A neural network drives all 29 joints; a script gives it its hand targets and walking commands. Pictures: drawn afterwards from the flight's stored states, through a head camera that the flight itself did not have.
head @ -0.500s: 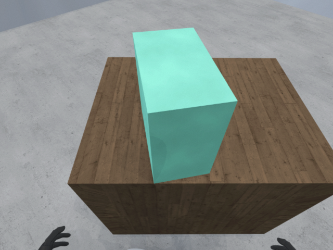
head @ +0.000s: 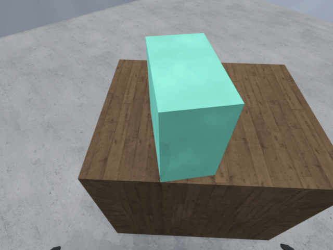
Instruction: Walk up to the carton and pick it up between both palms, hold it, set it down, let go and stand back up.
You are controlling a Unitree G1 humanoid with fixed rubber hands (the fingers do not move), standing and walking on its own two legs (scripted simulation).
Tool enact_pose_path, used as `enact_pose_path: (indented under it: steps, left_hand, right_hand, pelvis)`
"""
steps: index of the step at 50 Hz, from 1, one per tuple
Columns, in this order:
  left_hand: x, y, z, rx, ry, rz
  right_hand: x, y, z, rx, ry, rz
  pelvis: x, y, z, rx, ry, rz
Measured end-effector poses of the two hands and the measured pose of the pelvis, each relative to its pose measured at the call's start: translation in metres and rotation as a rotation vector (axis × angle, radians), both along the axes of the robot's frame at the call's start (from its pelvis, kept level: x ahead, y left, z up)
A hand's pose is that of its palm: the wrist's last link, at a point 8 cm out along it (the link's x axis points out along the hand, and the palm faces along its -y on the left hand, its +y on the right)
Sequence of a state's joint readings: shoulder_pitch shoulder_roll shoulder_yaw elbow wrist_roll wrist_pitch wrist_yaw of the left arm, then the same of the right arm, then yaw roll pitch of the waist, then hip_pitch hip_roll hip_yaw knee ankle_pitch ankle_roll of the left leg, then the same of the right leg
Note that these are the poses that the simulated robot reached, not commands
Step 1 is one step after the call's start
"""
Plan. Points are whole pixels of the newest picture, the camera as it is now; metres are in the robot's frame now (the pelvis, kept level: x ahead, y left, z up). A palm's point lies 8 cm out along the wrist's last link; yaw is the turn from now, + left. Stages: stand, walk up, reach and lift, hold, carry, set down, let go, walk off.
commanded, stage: walk up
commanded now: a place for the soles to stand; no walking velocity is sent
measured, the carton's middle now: (181, 108) +0.47 -0.02 +0.05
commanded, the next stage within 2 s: reach and lift in 0.28 s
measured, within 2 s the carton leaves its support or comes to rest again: neither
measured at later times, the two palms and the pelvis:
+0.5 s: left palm (72, 228) +0.19 +0.27 -0.12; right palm (289, 244) +0.16 -0.29 -0.11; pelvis +0.01 -0.01 -0.03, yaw -4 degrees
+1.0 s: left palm (82, 220) +0.19 +0.23 -0.06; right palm (291, 229) +0.19 -0.29 -0.07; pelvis +0.04 -0.04 +0.00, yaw -2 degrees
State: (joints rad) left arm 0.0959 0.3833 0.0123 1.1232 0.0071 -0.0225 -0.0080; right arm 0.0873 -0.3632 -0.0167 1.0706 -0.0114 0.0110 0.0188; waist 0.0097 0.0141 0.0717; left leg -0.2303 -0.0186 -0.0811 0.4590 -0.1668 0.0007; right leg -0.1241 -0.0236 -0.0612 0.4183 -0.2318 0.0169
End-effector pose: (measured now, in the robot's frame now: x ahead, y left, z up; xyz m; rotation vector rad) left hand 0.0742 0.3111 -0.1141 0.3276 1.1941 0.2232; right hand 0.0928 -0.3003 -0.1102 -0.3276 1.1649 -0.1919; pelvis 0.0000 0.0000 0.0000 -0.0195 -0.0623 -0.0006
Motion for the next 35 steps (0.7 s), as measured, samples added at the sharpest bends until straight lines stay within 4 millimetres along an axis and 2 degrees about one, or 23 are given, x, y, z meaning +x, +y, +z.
enact_pose_path:
  steps: [9,17,19,22,25,28,31,35]
  left_hand:
    - [0.007,0.000,0.001,0.001,-0.008,0.003]
    - [0.019,-0.001,0.001,0.001,-0.012,0.023]
    - [0.034,-0.003,-0.002,0.016,0.014,0.035]
    - [0.073,-0.016,-0.007,0.020,-0.004,0.004]
    - [0.115,-0.042,-0.003,-0.012,-0.076,-0.046]
    - [0.144,-0.070,0.010,-0.068,-0.173,-0.077]
    - [0.155,-0.090,0.025,-0.105,-0.237,-0.092]
    - [0.152,-0.094,0.033,-0.099,-0.242,-0.077]
  right_hand:
    - [0.001,0.001,-0.002,0.001,0.015,0.007]
    - [0.012,-0.001,-0.001,-0.002,-0.010,0.012]
    - [0.026,-0.001,-0.002,0.016,-0.085,-0.006]
    - [0.053,0.002,-0.005,0.047,-0.195,-0.019]
    - [0.070,0.008,-0.002,0.072,-0.249,0.004]
    - [0.075,0.011,0.007,0.088,-0.271,0.022]
    - [0.073,0.007,0.017,0.094,-0.275,0.019]
    - [0.075,-0.008,0.030,0.069,-0.290,0.033]
  pelvis:
    - [0.004,0.000,0.000,0.001,0.009,0.009]
    - [0.008,-0.002,-0.001,0.007,0.025,0.004]
    - [0.006,-0.003,-0.009,0.016,0.036,-0.026]
    - [0.003,-0.005,-0.023,0.015,0.030,-0.052]
    - [0.005,-0.008,-0.028,0.011,0.024,-0.068]
    - [0.014,-0.011,-0.025,0.007,0.010,-0.075]
    - [0.025,-0.016,-0.017,0.005,-0.009,-0.072]
    - [0.035,-0.021,-0.010,0.014,-0.025,-0.066]
